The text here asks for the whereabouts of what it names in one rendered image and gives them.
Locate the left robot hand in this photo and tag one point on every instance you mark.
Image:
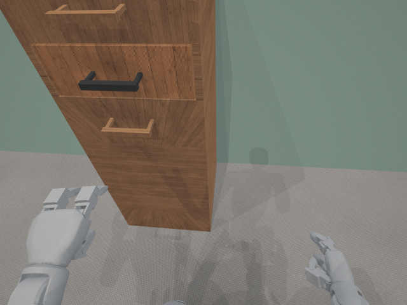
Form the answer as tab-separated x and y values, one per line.
58	235

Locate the handle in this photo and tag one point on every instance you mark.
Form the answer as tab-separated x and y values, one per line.
126	132
119	86
83	17

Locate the left robot forearm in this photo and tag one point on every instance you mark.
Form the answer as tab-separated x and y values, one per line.
40	284

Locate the right robot hand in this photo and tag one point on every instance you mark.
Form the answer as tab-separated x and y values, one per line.
334	264

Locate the drawer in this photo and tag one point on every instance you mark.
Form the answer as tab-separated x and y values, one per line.
167	69

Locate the right robot forearm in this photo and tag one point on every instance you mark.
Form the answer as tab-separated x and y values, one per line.
345	293

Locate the cabinet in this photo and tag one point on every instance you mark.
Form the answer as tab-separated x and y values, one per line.
167	180

